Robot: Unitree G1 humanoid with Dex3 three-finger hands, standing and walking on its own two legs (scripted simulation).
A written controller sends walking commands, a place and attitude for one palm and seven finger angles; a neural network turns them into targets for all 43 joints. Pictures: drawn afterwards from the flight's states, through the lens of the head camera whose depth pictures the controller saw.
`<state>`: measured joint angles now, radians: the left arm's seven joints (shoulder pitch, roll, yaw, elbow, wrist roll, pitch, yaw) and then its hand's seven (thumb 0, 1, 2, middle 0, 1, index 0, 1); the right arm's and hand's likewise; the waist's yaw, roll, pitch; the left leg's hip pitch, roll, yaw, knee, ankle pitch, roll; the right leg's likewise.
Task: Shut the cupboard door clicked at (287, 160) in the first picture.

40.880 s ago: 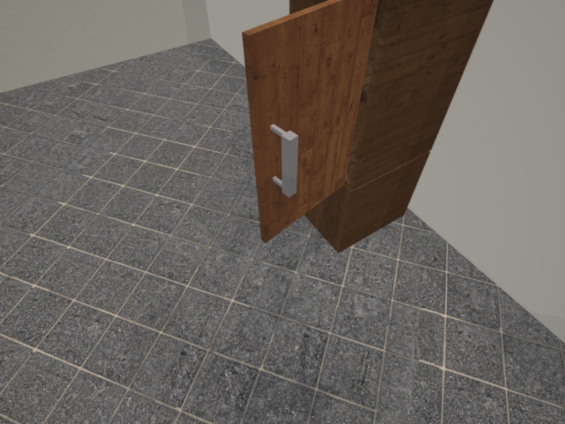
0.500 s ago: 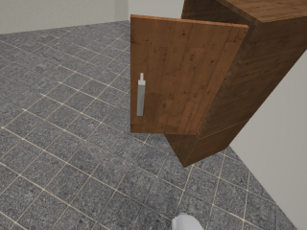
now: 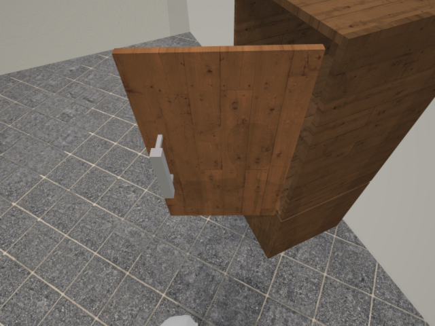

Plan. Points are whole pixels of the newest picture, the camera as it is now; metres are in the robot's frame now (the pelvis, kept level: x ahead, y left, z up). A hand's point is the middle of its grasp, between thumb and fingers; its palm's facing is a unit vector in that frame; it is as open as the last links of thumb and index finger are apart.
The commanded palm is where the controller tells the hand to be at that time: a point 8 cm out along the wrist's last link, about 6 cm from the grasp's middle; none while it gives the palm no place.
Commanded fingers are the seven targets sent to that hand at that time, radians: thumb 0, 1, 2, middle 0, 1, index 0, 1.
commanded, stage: come to a stop and stand still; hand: left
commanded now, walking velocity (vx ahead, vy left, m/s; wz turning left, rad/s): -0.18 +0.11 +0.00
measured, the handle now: (164, 167) +0.46 +0.17 -0.03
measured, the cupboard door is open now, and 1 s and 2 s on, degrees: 66 66 66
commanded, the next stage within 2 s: look again from close up in 0.74 s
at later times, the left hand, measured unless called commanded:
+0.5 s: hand out of the picture -0.02 +0.26 -0.18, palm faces +0.05 -0.98 -0.21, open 7.4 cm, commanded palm none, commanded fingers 0.00 0.90 0.90 -0.20 -0.30 -0.20 -0.30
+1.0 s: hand out of the picture +0.00 +0.24 -0.17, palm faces -0.02 -0.98 -0.21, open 7.3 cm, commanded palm none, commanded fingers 0.00 0.90 0.90 -0.20 -0.30 -0.20 -0.30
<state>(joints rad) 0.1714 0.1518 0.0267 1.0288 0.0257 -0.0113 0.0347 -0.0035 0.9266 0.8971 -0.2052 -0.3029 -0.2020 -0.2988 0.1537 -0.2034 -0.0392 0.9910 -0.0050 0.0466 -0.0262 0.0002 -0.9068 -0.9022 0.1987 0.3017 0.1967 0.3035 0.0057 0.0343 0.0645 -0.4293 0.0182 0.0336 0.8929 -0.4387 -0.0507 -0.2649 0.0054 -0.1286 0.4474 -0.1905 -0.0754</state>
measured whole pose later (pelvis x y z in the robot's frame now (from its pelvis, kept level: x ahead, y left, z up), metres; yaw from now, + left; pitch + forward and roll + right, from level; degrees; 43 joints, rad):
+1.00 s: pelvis +0.00 +0.07 +0.00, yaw -1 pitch -1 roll +0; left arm 0.29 0.14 -0.02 1.13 0.02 0.00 0.03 0.01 0.92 0.90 -0.20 -0.30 -0.20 -0.30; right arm 0.36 -0.15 0.01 1.05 -0.01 -0.02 -0.03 0.00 -0.90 -0.90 0.20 0.30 0.20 0.30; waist -0.01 0.04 0.02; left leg -0.15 0.00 0.04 0.49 -0.34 0.01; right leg -0.28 -0.05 -0.01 0.52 -0.23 0.02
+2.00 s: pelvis +0.00 -0.01 -0.01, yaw +1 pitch +0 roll +0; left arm 0.29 0.15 0.05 1.04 0.04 0.05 0.00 0.01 0.90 0.90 -0.20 -0.30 -0.20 -0.30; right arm 0.30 -0.16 -0.02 1.06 -0.02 0.03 -0.06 0.00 -0.90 -0.90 0.20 0.30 0.20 0.30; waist -0.01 0.01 0.07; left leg -0.26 0.08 0.02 0.72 -0.46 0.00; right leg -0.32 0.05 -0.10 0.59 -0.28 -0.10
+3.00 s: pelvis +0.00 -0.02 +0.00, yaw +2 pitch -1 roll +1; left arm 0.27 0.16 -0.01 1.08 0.01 -0.01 0.03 0.01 0.91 0.90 -0.20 -0.30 -0.20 -0.30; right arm 0.31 -0.15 0.02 1.10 -0.02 -0.01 -0.02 0.00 -0.91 -0.90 0.20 0.30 0.20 0.30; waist -0.01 0.01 0.04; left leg -0.13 0.02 0.08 0.43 -0.28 -0.01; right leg -0.21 -0.01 -0.03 0.48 -0.25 -0.01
